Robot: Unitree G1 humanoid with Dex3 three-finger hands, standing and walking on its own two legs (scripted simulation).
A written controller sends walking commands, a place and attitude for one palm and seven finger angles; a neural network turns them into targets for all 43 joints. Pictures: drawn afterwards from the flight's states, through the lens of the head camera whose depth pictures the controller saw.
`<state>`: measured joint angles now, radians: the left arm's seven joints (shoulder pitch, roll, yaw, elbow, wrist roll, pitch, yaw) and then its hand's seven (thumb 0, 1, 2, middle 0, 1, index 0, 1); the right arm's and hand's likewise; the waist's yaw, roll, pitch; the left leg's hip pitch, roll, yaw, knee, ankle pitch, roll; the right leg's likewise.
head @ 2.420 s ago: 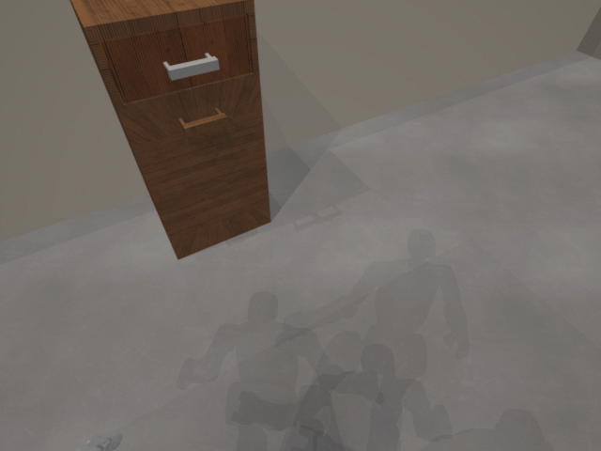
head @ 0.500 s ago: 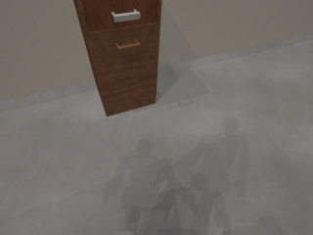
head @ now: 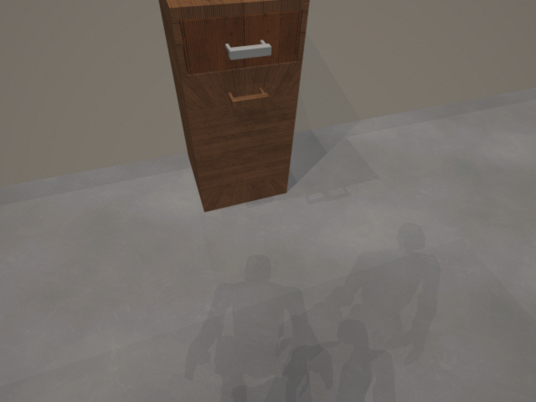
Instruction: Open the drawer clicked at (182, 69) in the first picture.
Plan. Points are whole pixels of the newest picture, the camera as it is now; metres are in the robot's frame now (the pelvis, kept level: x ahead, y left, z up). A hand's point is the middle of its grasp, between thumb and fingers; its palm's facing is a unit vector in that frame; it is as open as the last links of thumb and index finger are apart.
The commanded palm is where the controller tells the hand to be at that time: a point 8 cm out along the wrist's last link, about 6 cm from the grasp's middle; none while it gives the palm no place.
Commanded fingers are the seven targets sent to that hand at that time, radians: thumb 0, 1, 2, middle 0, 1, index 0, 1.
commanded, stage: look at it before walking up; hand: left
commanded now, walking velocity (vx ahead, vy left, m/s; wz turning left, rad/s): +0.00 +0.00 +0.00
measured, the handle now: (247, 48) +1.11 +0.11 +0.02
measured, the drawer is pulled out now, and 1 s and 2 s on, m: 0.00 0.00 0.00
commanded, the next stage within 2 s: walk to a spot facing it in 0.52 s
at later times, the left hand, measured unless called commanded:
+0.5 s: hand out of the picture -0.03 +0.11 -0.18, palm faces +0.02 -0.99 -0.16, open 7.4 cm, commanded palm none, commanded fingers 0.00 0.90 0.90 -0.20 -0.30 -0.20 -0.30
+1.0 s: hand out of the picture +0.01 +0.15 -0.19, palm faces -0.06 -0.98 -0.19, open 7.4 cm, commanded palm none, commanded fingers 0.00 0.90 0.90 -0.20 -0.30 -0.20 -0.30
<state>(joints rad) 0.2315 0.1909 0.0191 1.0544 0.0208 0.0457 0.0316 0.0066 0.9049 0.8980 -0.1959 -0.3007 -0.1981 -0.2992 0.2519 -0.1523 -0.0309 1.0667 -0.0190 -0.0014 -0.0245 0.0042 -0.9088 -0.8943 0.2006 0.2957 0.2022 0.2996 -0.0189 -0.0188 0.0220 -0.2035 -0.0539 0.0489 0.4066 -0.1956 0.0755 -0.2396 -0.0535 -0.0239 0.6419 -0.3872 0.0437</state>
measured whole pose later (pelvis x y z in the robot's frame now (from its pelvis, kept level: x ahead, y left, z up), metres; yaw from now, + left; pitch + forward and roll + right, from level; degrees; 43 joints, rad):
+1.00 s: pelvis -0.02 -0.03 -0.01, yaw -8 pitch -1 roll +0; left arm 0.27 0.18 0.08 1.05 0.02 0.05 0.02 0.01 0.90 0.90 -0.20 -0.30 -0.20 -0.30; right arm 0.23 -0.16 -0.06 1.06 -0.01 0.01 -0.04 0.00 -0.91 -0.89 0.20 0.30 0.20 0.30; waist 0.01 -0.03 0.06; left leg -0.27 0.05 0.12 0.58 -0.27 0.01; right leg -0.27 0.07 0.06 0.59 -0.29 -0.03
